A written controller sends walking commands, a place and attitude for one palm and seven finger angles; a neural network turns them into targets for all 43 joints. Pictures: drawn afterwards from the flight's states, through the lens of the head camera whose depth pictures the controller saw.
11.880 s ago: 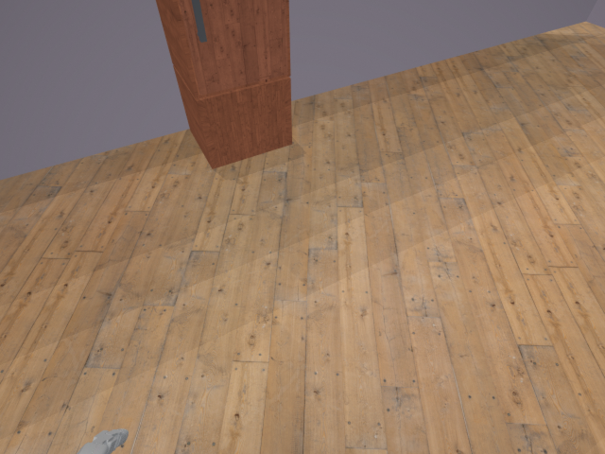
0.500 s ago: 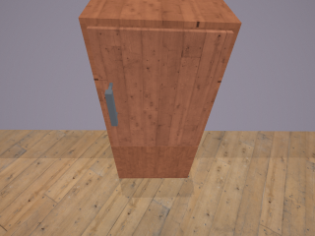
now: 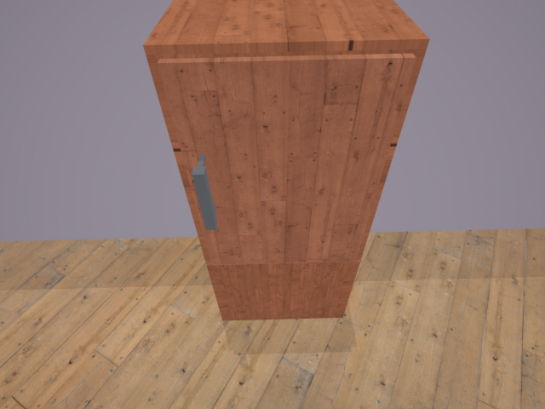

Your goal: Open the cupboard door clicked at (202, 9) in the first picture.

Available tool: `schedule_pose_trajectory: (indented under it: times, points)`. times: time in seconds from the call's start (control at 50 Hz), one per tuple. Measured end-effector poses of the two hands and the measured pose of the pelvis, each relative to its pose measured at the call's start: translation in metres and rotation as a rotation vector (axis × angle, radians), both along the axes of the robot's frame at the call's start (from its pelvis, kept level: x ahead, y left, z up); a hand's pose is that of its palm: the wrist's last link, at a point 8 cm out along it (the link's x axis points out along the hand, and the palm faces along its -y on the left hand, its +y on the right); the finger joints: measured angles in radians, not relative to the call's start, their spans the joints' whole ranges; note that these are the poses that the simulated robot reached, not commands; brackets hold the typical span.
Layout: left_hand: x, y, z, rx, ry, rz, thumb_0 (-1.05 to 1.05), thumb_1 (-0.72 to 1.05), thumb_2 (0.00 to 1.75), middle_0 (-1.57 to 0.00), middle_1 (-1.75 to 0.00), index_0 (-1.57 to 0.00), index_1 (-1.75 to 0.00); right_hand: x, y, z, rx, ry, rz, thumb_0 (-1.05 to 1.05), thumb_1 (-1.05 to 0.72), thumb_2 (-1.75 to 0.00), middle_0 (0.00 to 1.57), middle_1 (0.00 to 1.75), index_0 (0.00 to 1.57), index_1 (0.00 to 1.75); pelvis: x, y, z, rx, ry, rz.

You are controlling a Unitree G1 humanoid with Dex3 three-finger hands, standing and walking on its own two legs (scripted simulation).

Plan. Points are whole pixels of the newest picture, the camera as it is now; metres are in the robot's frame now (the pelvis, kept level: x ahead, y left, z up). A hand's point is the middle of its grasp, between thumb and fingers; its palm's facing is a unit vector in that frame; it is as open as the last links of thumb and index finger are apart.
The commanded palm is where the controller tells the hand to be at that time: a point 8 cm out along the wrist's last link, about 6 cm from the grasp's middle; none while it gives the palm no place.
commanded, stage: look again from close up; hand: left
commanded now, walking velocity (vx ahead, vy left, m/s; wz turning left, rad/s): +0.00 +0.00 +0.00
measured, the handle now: (207, 193) +0.54 +0.18 -0.02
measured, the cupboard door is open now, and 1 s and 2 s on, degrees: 0 0 0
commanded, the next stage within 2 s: raise the hand with hooked fingers in 0.26 s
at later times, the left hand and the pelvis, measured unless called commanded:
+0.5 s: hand (164, 385) +0.18 +0.18 -0.07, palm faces +0.26 -0.95 -0.19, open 7.5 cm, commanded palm +0.12 +0.23 -0.06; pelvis +0.02 -0.02 +0.00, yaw +1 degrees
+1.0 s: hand (168, 365) +0.19 +0.17 -0.03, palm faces +0.04 -0.99 -0.11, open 9.9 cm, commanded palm +0.16 +0.24 -0.04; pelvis -0.02 -0.06 -0.10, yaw +2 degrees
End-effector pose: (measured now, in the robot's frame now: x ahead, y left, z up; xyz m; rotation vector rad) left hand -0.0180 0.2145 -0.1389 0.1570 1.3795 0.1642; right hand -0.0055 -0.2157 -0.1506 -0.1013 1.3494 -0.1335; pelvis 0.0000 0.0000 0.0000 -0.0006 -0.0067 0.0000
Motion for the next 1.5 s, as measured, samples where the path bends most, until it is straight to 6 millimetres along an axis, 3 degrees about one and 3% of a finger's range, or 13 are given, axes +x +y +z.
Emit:
schedule_pose_trajectory:
  times: [0.2,0.38,0.42,0.54,0.6,0.68,0.8,0.9,1.02,1.12,1.22,1.36,1.5]
  points:
    - [0.042,0.006,0.006,0.021,-0.055,-0.030,0.01,0.91,0.90,-0.20,-0.30,-0.19,-0.30,0.027,-0.015,0.008,-0.023,-0.025,0.017,0.02,-0.92,-0.89,0.20,0.30,0.20,0.30,0.014,-0.006,0.004,0.011,0.004,-0.010]
    - [0.059,-0.003,0.002,0.009,-0.057,-0.039,0.01,0.91,0.90,-0.20,-0.30,-0.20,-0.30,0.045,-0.026,0.013,-0.045,-0.021,0.028,0.01,-0.91,-0.89,0.20,0.30,0.20,0.30,0.023,-0.014,0.005,0.004,0.005,-0.011]
    - [0.086,0.002,0.021,0.019,-0.227,0.047,0.02,0.92,0.90,-0.20,-0.30,-0.20,-0.30,0.057,-0.032,0.020,-0.069,-0.112,0.026,0.01,-0.91,-0.89,0.20,0.30,0.20,0.30,0.023,-0.016,0.004,0.007,0.009,-0.013]
    - [0.198,0.010,0.128,0.095,-0.973,0.059,0.02,0.86,0.88,-0.21,-0.34,-0.20,-0.33,0.125,-0.052,0.039,-0.122,-0.484,0.043,0.02,-0.91,-0.89,0.20,0.30,0.20,0.30,0.020,-0.021,-0.005,0.011,0.046,0.019]
    - [0.222,0.006,0.150,0.048,-1.227,-0.004,0.02,0.81,0.86,-0.21,-0.37,-0.20,-0.36,0.161,-0.062,0.048,-0.134,-0.628,0.064,0.02,-0.90,-0.89,0.20,0.30,0.20,0.30,0.013,-0.027,-0.019,0.016,0.115,0.004]
    - [0.206,-0.008,0.127,-0.069,-1.358,-0.114,0.01,0.73,0.82,-0.21,-0.42,-0.21,-0.41,0.200,-0.075,0.054,-0.152,-0.763,0.125,0.01,-0.90,-0.89,0.20,0.30,0.20,0.30,0.004,-0.039,-0.044,0.022,0.189,-0.005]
    - [0.147,-0.002,0.066,-0.077,-1.217,-0.041,0.01,0.59,0.77,-0.23,-0.51,-0.22,-0.50,0.234,-0.082,0.038,-0.183,-0.840,0.215,0.01,-0.90,-0.90,0.20,0.30,0.20,0.30,-0.004,-0.050,-0.081,0.006,0.252,0.014]
    - [0.146,0.011,0.092,0.049,-1.388,-0.048,0.02,0.47,0.72,-0.23,-0.58,-0.23,-0.57,0.230,-0.069,0.006,-0.157,-0.799,0.236,0.01,-0.90,-0.90,0.20,0.30,0.20,0.30,-0.009,-0.055,-0.098,-0.023,0.265,0.031]
    - [0.198,0.007,0.112,-0.073,-1.430,-0.238,0.02,0.33,0.66,-0.24,-0.67,-0.24,-0.66,0.189,-0.052,-0.027,-0.081,-0.685,0.159,0.02,-0.90,-0.89,0.21,0.30,0.21,0.30,-0.017,-0.055,-0.099,-0.034,0.266,0.030]
    - [0.216,0.018,0.103,-0.152,-1.226,-0.171,0.01,0.21,0.61,-0.25,-0.74,-0.25,-0.74,0.144,-0.055,-0.024,-0.077,-0.585,0.058,0.02,-0.90,-0.89,0.21,0.30,0.21,0.30,-0.016,-0.049,-0.082,-0.015,0.259,0.011]
    - [0.206,0.041,0.118,-0.024,-1.292,-0.076,0.01,0.10,0.56,-0.26,-0.82,-0.26,-0.81,0.116,-0.068,-0.013,-0.143,-0.528,0.037,0.02,-0.90,-0.89,0.21,0.30,0.21,0.30,-0.012,-0.039,-0.072,-0.012,0.260,-0.001]
    - [0.210,0.050,0.109,-0.057,-1.352,-0.148,0.01,-0.07,0.49,-0.27,-0.92,-0.26,-0.92,0.117,-0.076,-0.006,-0.224,-0.525,0.088,0.02,-0.90,-0.90,0.21,0.30,0.21,0.30,-0.017,-0.024,-0.077,-0.032,0.265,0.007]
    - [0.226,0.064,0.119,-0.093,-1.365,-0.156,0.00,-0.23,0.42,-0.28,-1.03,-0.28,-1.02,0.141,-0.053,0.017,-0.222,-0.618,0.104,0.02,-0.90,-0.90,0.20,0.30,0.20,0.30,-0.015,-0.012,-0.069,-0.042,0.244,0.002]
